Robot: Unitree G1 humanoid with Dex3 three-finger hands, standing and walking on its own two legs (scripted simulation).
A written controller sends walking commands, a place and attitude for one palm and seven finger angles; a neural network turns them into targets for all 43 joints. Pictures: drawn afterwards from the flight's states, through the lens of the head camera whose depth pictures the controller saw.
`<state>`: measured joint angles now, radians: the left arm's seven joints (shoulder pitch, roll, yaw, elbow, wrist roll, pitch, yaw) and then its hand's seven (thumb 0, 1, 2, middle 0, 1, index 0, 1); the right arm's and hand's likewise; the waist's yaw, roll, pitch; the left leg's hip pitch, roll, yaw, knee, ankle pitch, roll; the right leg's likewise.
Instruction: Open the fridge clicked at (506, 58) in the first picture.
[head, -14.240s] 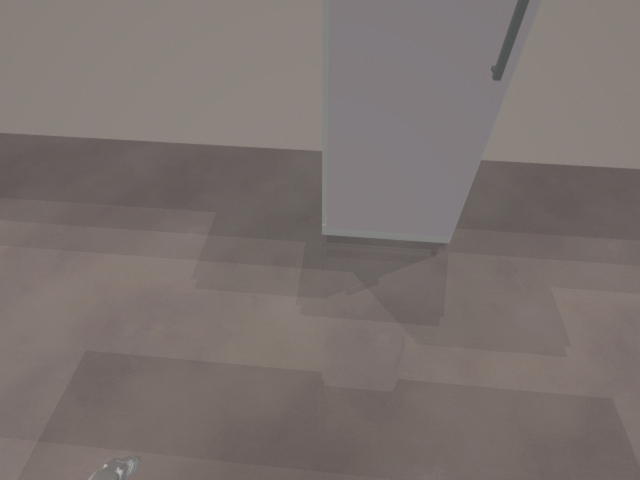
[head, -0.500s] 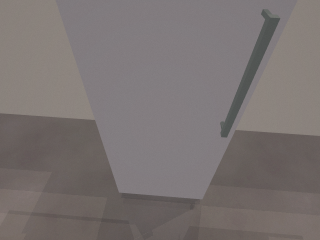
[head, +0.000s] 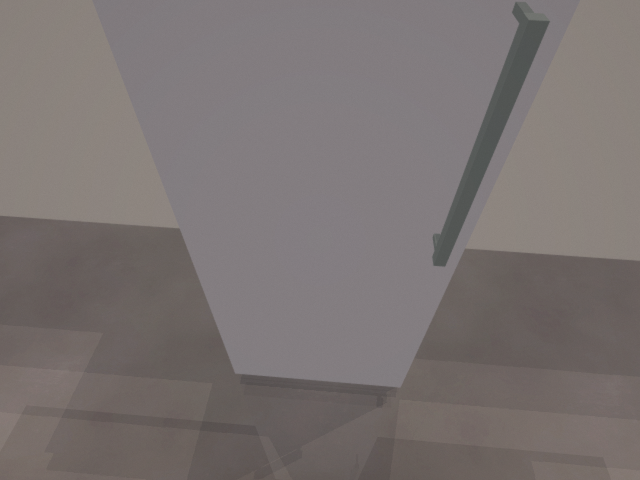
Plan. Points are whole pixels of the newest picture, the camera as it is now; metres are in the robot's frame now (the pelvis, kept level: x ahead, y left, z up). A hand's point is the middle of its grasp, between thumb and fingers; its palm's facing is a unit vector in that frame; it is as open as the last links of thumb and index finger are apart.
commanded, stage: come to a stop and stand still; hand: right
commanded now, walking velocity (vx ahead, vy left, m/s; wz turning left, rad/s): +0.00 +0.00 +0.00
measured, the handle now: (471, 163) +0.47 -0.16 +0.17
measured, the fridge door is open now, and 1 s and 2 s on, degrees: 0 0 0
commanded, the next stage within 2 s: look again from close up in 0.26 s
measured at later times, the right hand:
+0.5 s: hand out of the picture +0.04 -0.23 -0.17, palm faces +0.00 +0.96 -0.29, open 7.3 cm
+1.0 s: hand out of the picture +0.00 -0.24 -0.17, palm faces -0.02 +0.97 -0.26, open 7.4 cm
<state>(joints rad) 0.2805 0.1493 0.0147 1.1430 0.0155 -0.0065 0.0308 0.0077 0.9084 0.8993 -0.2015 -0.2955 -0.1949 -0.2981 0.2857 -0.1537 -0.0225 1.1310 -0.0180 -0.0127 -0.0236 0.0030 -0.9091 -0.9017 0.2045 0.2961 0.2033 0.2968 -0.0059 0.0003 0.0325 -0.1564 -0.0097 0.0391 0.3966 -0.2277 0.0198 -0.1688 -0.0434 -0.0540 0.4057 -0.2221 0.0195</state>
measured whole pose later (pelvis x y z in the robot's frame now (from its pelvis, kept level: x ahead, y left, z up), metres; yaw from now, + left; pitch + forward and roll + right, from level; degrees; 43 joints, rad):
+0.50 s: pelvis +0.00 -0.02 -0.01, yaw +0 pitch -1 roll +0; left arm 0.22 0.25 0.03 1.02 0.02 -0.01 0.02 0.01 0.91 0.90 -0.20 -0.30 -0.20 -0.30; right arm 0.24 -0.25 -0.01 1.05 -0.02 -0.02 -0.02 0.00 -0.91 -0.90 0.21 0.30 0.20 0.30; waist 0.00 -0.02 0.00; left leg -0.20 0.02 0.03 0.48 -0.27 0.00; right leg -0.21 -0.02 -0.06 0.49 -0.27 -0.01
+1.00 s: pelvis -0.04 -0.03 -0.01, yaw +0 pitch -3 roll +0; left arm 0.23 0.22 0.01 1.02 0.02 0.00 0.00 0.01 0.91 0.90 -0.20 -0.30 -0.20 -0.30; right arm 0.26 -0.24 0.01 1.00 -0.03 0.00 -0.02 0.00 -0.91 -0.90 0.21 0.30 0.21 0.30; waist 0.00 0.00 0.03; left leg -0.21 0.03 0.01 0.47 -0.21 -0.02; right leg -0.22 0.00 -0.08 0.48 -0.21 -0.03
